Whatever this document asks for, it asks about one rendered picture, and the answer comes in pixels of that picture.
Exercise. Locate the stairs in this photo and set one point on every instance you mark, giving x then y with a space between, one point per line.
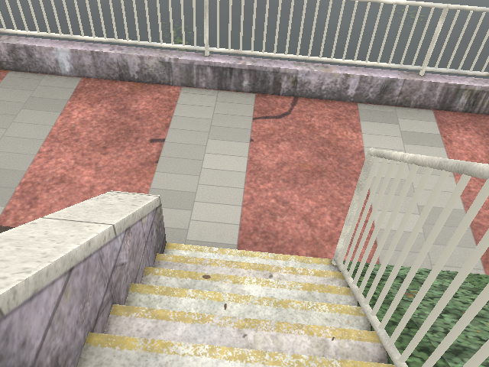
203 306

